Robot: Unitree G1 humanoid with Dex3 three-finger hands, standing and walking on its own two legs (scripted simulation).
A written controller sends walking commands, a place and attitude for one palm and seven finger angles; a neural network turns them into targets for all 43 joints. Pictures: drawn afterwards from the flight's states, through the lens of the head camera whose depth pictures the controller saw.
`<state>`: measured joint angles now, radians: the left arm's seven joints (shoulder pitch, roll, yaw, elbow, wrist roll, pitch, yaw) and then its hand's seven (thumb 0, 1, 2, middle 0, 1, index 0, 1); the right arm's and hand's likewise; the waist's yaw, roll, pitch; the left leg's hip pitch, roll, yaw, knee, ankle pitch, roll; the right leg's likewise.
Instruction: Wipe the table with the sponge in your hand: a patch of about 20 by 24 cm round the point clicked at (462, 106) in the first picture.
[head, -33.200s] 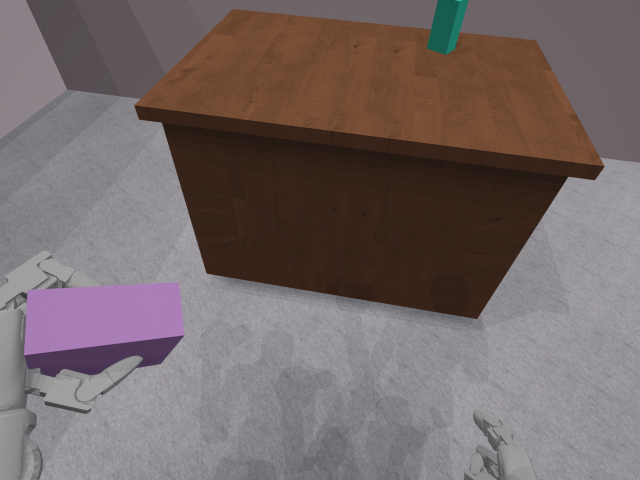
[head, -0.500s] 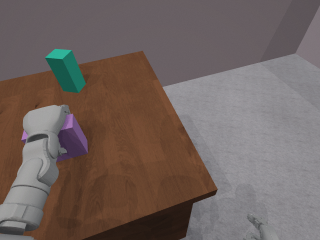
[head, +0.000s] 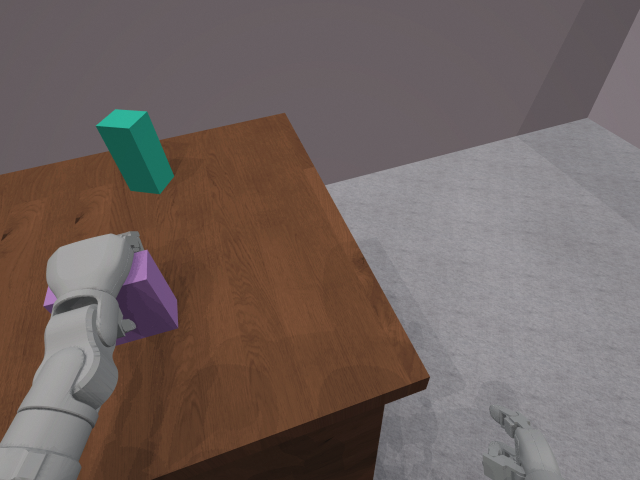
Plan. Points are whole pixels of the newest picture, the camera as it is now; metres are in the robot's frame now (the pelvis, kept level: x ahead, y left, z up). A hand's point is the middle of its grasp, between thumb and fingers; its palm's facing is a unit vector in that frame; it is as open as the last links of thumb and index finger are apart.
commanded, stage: wipe back along the first lane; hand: left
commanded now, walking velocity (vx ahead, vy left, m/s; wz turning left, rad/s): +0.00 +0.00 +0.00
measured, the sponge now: (124, 310) +0.30 +0.31 +0.05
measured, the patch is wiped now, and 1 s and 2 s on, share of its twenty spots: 1.00 1.00 1.00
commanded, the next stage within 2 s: lift the sponge slowly off the table in 0.76 s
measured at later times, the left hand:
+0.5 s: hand (111, 327) +0.26 +0.28 +0.09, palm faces +0.07 -0.06 -1.00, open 9.5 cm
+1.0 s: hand (107, 358) +0.22 +0.26 +0.09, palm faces +0.08 -0.08 -0.99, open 9.5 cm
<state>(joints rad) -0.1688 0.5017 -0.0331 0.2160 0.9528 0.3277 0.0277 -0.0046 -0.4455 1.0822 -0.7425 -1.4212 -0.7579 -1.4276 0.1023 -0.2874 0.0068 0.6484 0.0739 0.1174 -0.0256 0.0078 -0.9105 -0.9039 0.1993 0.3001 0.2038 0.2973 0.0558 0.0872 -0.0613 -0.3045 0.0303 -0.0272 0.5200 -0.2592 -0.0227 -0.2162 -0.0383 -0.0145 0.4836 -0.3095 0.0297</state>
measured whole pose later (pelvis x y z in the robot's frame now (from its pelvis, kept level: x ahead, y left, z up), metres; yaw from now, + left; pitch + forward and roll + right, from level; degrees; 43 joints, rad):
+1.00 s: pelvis -0.01 +0.00 +0.00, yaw -1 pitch -1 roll +0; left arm 0.23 0.45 -0.08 -0.25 0.93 0.44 0.06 0.03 -0.44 1.08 -0.73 -1.44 -0.75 -1.44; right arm 0.06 -0.27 0.02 0.63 0.06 0.08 -0.01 0.01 -0.91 -0.90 0.20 0.30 0.20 0.30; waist 0.10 0.11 -0.05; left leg -0.26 0.03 -0.02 0.54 -0.27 -0.03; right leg -0.19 -0.03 0.00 0.53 -0.33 0.03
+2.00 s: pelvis -0.03 -0.01 +0.00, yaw +0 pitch -4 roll +0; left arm 0.04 0.49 -0.10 -0.21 0.90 0.44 -0.05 -0.01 -0.47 1.08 -0.79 -1.39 -0.80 -1.39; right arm -0.01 -0.25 0.05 0.67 0.05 0.04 -0.05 0.01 -0.91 -0.90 0.20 0.30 0.20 0.30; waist 0.14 0.12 -0.01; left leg -0.20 0.04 -0.04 0.45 -0.19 -0.04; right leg -0.13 -0.03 -0.02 0.46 -0.27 0.01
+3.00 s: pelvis -0.04 -0.01 +0.00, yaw +0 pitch -3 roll +0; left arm -0.05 0.57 -0.03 -0.34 0.81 0.51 -0.12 -0.01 -0.47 1.08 -0.79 -1.39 -0.81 -1.39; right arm -0.01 -0.26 0.07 0.63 0.07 0.05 -0.07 0.01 -0.91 -0.90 0.20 0.30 0.20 0.30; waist 0.15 0.13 -0.03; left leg -0.22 0.04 -0.04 0.46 -0.18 -0.04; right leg -0.16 -0.03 -0.02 0.47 -0.26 0.02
